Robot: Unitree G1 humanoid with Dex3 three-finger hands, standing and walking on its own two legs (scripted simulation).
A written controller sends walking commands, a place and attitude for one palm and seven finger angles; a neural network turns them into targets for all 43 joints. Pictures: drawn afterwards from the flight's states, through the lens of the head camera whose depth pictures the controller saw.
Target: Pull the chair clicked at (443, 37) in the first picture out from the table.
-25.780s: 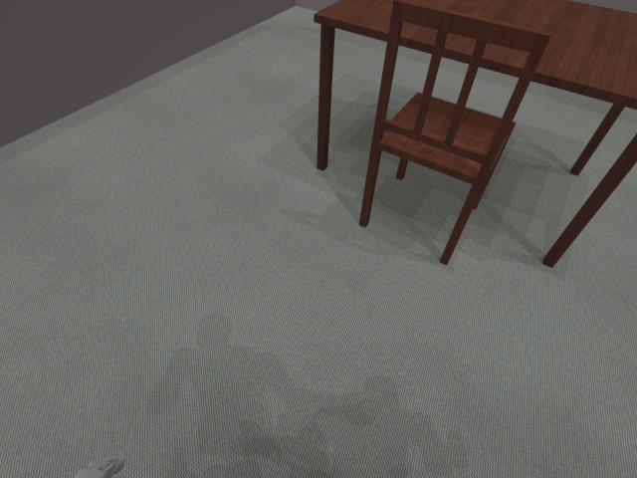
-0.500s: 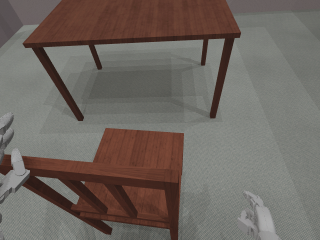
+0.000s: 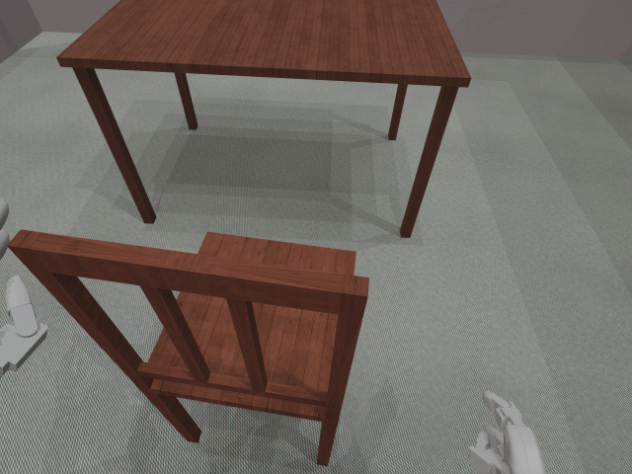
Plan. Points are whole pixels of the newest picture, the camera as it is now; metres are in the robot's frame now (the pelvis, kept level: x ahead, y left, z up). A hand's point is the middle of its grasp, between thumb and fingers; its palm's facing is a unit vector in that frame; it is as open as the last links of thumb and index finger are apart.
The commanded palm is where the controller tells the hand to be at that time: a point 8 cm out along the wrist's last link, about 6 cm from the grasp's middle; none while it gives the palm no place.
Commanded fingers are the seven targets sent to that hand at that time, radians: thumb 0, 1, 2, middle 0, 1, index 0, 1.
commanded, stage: step back with the hand held close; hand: left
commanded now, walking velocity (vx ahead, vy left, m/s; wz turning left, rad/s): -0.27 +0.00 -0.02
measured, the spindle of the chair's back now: (182, 337) +0.31 +0.23 -0.07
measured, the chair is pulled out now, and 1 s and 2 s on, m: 0.63 0.63 0.63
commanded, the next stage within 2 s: stop stepping back and stand still in 1.00 s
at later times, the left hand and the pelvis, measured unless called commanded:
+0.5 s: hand (5, 360) +0.17 +0.27 +0.18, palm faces +0.45 -0.73 -0.51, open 7.4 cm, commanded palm +0.10 +0.30 +0.19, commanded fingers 0.00 0.90 0.90 -0.20 -0.30 -0.20 -0.30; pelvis -0.03 +0.00 -0.01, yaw +1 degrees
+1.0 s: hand out of the picture +0.13 +0.25 +0.18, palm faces +0.41 -0.77 -0.49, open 7.4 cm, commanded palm +0.06 +0.29 +0.19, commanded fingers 0.00 0.90 0.90 -0.20 -0.30 -0.20 -0.30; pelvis -0.08 -0.01 +0.00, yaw +1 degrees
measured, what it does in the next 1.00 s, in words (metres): steps on the spot: left foot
